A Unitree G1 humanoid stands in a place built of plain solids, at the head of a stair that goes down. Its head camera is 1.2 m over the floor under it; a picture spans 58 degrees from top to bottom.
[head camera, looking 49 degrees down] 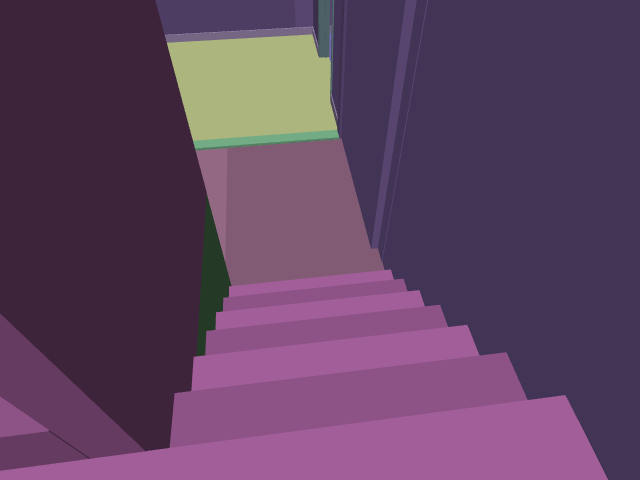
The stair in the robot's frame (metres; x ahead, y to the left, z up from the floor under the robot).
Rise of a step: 0.21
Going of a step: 0.24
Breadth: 1.15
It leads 7 degrees to the left of straight ahead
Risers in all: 7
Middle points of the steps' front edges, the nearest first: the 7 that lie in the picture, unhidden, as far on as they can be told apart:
0.40 -0.12 0.00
0.63 -0.09 -0.21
0.87 -0.06 -0.42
1.10 -0.03 -0.64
1.33 0.00 -0.85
1.57 0.03 -1.06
1.80 0.06 -1.27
